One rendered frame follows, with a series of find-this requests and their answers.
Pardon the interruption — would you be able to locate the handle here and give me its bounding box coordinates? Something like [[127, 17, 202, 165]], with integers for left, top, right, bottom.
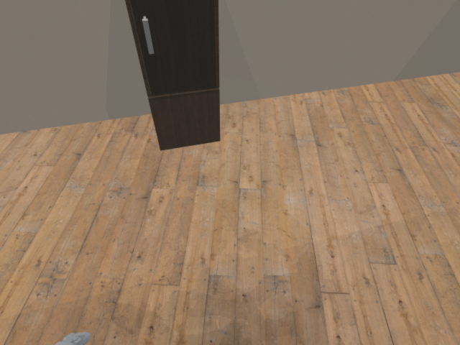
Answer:
[[142, 17, 154, 54]]

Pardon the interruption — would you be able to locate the cupboard door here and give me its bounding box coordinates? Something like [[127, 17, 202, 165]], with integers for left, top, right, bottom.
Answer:
[[130, 0, 216, 94]]

